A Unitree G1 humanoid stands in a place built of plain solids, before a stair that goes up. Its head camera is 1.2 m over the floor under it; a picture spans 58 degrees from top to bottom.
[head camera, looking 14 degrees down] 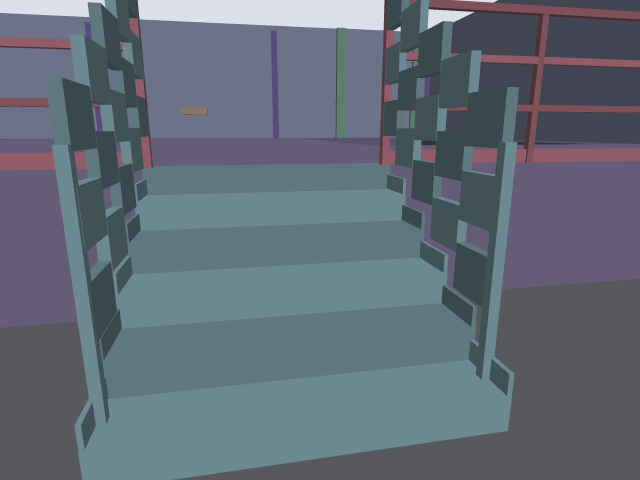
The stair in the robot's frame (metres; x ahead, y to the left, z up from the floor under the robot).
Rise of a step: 0.16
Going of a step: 0.30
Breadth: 1.62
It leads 11 degrees to the left of straight ahead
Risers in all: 6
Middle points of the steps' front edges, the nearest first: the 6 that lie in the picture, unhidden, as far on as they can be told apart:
1.39 0.02 0.16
1.68 0.07 0.33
1.98 0.13 0.49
2.27 0.19 0.65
2.56 0.25 0.82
2.86 0.31 0.98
